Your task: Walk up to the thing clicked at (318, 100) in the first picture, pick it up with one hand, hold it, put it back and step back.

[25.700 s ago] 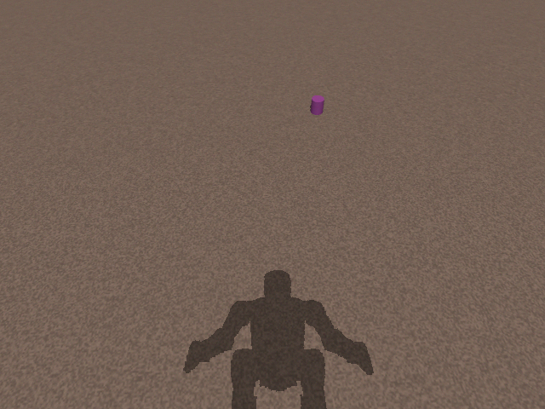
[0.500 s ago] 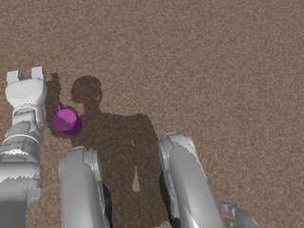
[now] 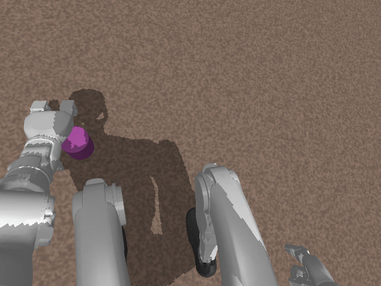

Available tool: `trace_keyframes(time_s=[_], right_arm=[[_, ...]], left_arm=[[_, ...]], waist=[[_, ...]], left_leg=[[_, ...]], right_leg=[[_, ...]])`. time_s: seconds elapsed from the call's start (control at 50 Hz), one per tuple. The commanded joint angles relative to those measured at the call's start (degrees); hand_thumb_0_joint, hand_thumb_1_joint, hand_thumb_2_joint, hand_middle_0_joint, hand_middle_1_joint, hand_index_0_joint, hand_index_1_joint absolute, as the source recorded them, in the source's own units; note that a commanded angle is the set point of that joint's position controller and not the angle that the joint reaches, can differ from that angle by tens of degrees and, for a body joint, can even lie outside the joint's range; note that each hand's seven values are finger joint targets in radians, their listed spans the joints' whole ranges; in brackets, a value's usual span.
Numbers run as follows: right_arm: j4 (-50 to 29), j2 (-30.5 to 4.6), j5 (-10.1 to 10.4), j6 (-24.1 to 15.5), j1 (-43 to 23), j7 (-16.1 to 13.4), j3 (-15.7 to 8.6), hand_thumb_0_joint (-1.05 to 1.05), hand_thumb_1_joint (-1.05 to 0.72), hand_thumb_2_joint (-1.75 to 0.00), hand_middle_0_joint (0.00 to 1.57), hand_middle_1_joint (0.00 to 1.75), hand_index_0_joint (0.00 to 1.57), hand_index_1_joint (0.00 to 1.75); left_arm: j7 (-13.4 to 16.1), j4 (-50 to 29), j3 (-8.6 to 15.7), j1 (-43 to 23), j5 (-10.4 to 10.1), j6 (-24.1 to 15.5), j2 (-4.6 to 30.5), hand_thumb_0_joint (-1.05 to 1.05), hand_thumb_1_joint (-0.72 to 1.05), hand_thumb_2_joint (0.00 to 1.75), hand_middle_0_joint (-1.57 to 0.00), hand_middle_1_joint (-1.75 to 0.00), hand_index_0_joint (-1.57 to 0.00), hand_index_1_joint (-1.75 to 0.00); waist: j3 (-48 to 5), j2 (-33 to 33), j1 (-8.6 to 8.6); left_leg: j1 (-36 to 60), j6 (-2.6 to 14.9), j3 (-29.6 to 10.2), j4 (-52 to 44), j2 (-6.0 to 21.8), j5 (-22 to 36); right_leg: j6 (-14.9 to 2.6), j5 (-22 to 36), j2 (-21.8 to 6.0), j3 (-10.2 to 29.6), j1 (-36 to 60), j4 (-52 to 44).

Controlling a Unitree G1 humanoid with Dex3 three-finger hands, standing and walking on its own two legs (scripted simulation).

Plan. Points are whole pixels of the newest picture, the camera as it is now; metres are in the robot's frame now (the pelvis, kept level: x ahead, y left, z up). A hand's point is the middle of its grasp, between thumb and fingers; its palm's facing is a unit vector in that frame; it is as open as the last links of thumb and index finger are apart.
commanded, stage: withdraw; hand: left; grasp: from above
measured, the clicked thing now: (74, 138) +0.49 +0.24 -0.33
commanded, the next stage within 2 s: home in 0.06 s
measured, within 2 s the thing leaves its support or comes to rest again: neither
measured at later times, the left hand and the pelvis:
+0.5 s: hand (47, 112) +0.47 +0.23 -0.07, palm faces -0.37 -0.21 -0.90, open 12.0 cm; pelvis +0.02 +0.00 +0.04, yaw +0 degrees
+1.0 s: hand out of the picture +0.28 +0.21 +0.13, palm faces -0.11 -0.85 -0.52, open 7.5 cm; pelvis +0.04 +0.00 +0.23, yaw +4 degrees
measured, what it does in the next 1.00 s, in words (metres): rises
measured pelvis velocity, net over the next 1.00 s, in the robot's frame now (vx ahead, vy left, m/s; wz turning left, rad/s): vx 0.04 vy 0.00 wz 0.08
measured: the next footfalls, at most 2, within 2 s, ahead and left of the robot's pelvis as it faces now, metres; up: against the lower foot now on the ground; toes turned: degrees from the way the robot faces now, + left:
none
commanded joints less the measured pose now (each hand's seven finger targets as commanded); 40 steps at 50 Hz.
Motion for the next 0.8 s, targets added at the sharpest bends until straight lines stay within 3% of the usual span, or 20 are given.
trace_keyframes(time_s=[0.0,0.1,0.12,0.14,0.16,0.18,0.24,0.26,0.28,0.34,0.4,0.44,0.5,0.54,0.56,0.6,0.62,0.7,0.74,0.78], right_arm=[[0.1,-10.7,-1.6,-2.6,9.8,0.3,-2.3,0.00,-0.91,-0.90,0.20,0.30,0.20,0.30],[0.1,-11.0,-2.6,-3.5,9.8,1.2,-3.2,0.00,-0.91,-0.90,0.20,0.30,0.20,0.30],[0.0,-11.2,-2.5,-3.6,10.0,1.5,-3.5,0.00,-0.89,-0.89,0.20,0.30,0.20,0.30],[-0.2,-10.9,-2.2,-3.3,10.5,1.7,-3.7,0.00,-0.91,-0.90,0.20,0.30,0.20,0.30],[0.2,-11.3,-1.9,-3.1,10.9,1.8,-4.1,0.00,-0.89,-0.89,0.20,0.30,0.20,0.30],[-0.2,-11.1,-1.3,-2.8,11.9,1.9,-4.4,0.00,-0.91,-0.90,0.20,0.30,0.20,0.30],[0.0,-10.8,0.1,-1.6,13.8,1.8,-5.1,0.00,-0.89,-0.90,0.20,0.30,0.20,0.30],[-0.3,-10.4,0.6,-1.2,14.5,1.7,-5.2,0.00,-0.89,-0.90,0.20,0.30,0.20,0.30],[-0.4,-10.1,1.0,-0.9,15.0,1.6,-5.2,0.00,-0.89,-0.90,0.20,0.30,0.20,0.30],[-1.3,-9.5,2.4,-0.2,15.8,1.1,-5.5,0.00,-0.89,-0.90,0.20,0.30,0.20,0.30],[-4.3,-8.8,4.0,0.8,14.3,0.9,-5.8,0.00,-0.90,-0.90,0.20,0.30,0.20,0.30],[-7.2,-7.9,5.1,1.6,12.6,0.9,-5.8,0.00,-0.90,-0.90,0.20,0.30,0.20,0.30],[-10.2,-6.9,6.6,2.6,9.4,-0.1,-6.6,0.00,-0.90,-0.90,0.20,0.30,0.20,0.30],[-11.0,-6.4,7.3,3.1,7.3,-1.1,-7.1,0.00,-0.90,-0.90,0.20,0.30,0.20,0.30],[-11.3,-5.6,7.4,3.1,6.0,-1.5,-6.8,0.00,-0.90,-0.90,0.20,0.30,0.20,0.30],[-11.6,-5.5,7.7,2.6,5.4,-2.7,-6.9,0.00,-0.90,-0.90,0.20,0.30,0.20,0.30],[-12.0,-5.3,7.8,2.2,4.7,-3.2,-7.0,0.00,-0.90,-0.90,0.20,0.30,0.20,0.30],[-11.9,-5.0,8.3,-0.1,2.6,-5.1,-6.7,0.00,-0.90,-0.90,0.20,0.30,0.20,0.30],[-11.7,-5.1,8.5,-1.5,1.9,-6.0,-6.5,0.00,-0.90,-0.90,0.20,0.30,0.20,0.30],[-12.0,-4.9,8.7,-2.6,0.7,-6.8,-6.0,0.00,-0.90,-0.90,0.20,0.30,0.20,0.30]], left_arm=[[7.5,-6.9,5.1,-27.6,0.7,1.0,15.5,0.00,-0.57,1.01,-0.07,-1.02,-0.07,-1.02],[8.0,-12.0,7.4,-27.5,-1.7,3.0,17.7,0.00,-0.51,0.96,-0.12,-0.98,-0.13,-0.97],[7.4,-13.4,7.3,-27.2,-2.3,3.5,17.0,0.00,-0.43,0.93,-0.20,-0.90,-0.20,-0.89],[6.5,-15.5,6.8,-26.0,-3.1,4.0,16.2,0.00,-0.47,0.92,-0.15,-0.95,-0.16,-0.94],[5.7,-14.9,6.5,-25.7,-3.7,4.6,15.9,0.00,-0.39,0.91,-0.22,-0.87,-0.20,-0.86],[4.7,-17.4,6.9,-24.0,-4.6,5.1,16.2,0.00,-0.46,0.91,-0.16,-0.94,-0.17,-0.93],[1.3,-18.0,5.1,-20.7,-7.3,6.7,12.9,0.00,-0.37,0.87,-0.21,-0.86,-0.19,-0.84],[0.1,-18.0,4.6,-18.7,-8.6,7.2,11.7,0.00,-0.29,0.88,-0.21,-0.78,-0.19,-0.76],[-1.2,-16.3,3.9,-17.3,-9.8,7.6,10.5,0.00,-0.21,0.89,-0.22,-0.70,-0.20,-0.68],[-5.2,-18.5,4.0,-12.3,-13.6,8.0,9.7,0.00,0.03,0.89,-0.21,-0.58,-0.20,-0.60],[-8.9,-29.4,5.5,-4.8,-17.8,8.1,10.6,0.00,0.24,0.81,-0.19,-0.45,-0.18,-0.46],[-11.4,-33.9,5.4,5.7,-21.1,9.1,7.7,0.00,0.40,0.82,-0.19,-0.40,-0.18,-0.40],[-14.1,-48.4,6.8,11.1,-26.2,10.6,6.7,0.00,0.58,0.82,-0.19,-0.34,-0.19,-0.35],[-14.8,-52.3,7.2,15.2,-28.6,12.1,5.2,0.00,0.69,0.81,-0.18,-0.29,-0.18,-0.29],[-15.2,-52.9,5.3,18.2,-30.2,12.8,2.7,0.00,0.77,0.83,-0.19,-0.28,-0.19,-0.28],[-15.1,-61.0,5.0,18.6,-33.0,13.1,1.1,0.00,0.89,0.90,-0.20,-0.30,-0.20,-0.30],[-15.1,-64.0,5.3,19.4,-34.5,13.5,1.3,0.00,0.90,0.90,-0.20,-0.30,-0.20,-0.30],[-14.9,-69.4,2.7,26.3,-40.4,15.5,-3.5,0.00,0.90,0.90,-0.20,-0.30,-0.20,-0.30],[-14.8,-73.4,2.5,30.4,-43.3,16.5,-4.2,0.00,0.90,0.90,-0.20,-0.30,-0.20,-0.30],[-15.1,-73.0,1.8,34.5,-46.3,17.5,-5.3,0.00,0.90,0.90,-0.20,-0.30,-0.20,-0.30]], waist=[[-37.1,18.8,-0.92],[-43.2,24.0,-0.92],[-44.4,24.8,-0.60],[-47.4,25.5,-0.18],[-46.3,24.5,-0.09],[-48.4,24.9,0.93],[-48.6,18.3,0.43],[-47.7,15.6,0.69],[-45.0,11.5,-0.29],[-41.9,6.2,1.34],[-43.6,5.7,5.30],[-42.6,3.5,6.98],[-43.8,5.9,9.01],[-40.7,6.0,8.81],[-36.2,4.9,8.26],[-34.6,6.4,7.55],[-35.7,8.2,8.15],[-32.0,9.0,7.05],[-33.1,9.9,7.31],[-29.5,9.2,7.05]], left_leg=[[28.9,2.34,5.8,-10.6,-1.3,-0.3],[31.8,1.86,5.8,-9.9,-1.0,-1.0],[32.9,1.85,5.8,-10.2,-0.9,-1.3],[33.9,1.79,5.7,-10.7,-0.9,-0.6],[33.4,2.00,5.6,-10.8,-0.8,-1.3],[34.2,2.00,5.6,-11.6,-0.9,-0.1],[32.0,2.79,5.9,-11.5,-0.8,3.0],[30.9,3.13,6.0,-11.8,-0.8,4.4],[29.0,3.57,5.9,-11.5,-0.8,5.0],[26.5,4.31,6.1,-13.1,-0.7,6.3],[28.6,4.37,6.5,-17.2,-0.9,6.8],[29.5,4.52,6.7,-20.0,-1.0,6.2],[34.9,4.17,5.7,-25.1,-0.8,4.5],[38.4,3.70,4.5,-28.6,-0.5,2.4],[38.4,3.69,4.6,-30.3,-0.2,0.8],[42.5,3.40,4.1,-34.2,-0.3,-1.4],[45.6,3.09,4.1,-36.0,-0.2,-1.5],[52.8,2.59,3.7,-40.8,0.1,-1.1],[57.6,2.45,3.8,-43.0,0.0,1.4],[60.1,2.35,3.1,-45.7,0.1,1.1]], right_leg=[[-3.63,4.1,1.3,-4.0,11.9,-11.7],[-3.99,2.8,1.3,-4.6,12.4,-10.2],[-4.05,2.8,1.1,-5.0,12.0,-10.3],[-4.20,3.2,1.4,-4.9,13.8,-10.7],[-4.08,3.0,1.5,-5.2,12.9,-11.1],[-4.16,3.8,1.5,-5.3,14.6,-11.6],[-3.61,7.3,2.1,-5.0,18.9,-13.6],[-3.33,8.9,2.3,-4.8,21.4,-14.8],[-3.00,9.8,2.5,-4.6,22.4,-15.5],[-2.43,11.6,2.6,-3.4,27.7,-18.6],[-2.31,11.3,2.6,-2.5,34.4,-22.0],[-2.12,11.1,2.4,-2.0,38.1,-24.3],[-2.39,9.3,2.0,-1.5,39.4,-27.3],[-2.59,7.1,1.8,-1.5,39.0,-30.0],[-2.55,5.7,1.9,-1.4,39.1,-32.1],[-2.70,3.7,1.4,-0.7,40.0,-35.7],[-2.75,3.4,1.4,-0.6,41.3,-36.7],[-2.64,4.4,1.0,-0.3,43.3,-41.0],[-2.60,6.8,0.7,-0.1,46.4,-43.1],[-2.46,6.8,0.6,-0.2,47.9,-45.3]])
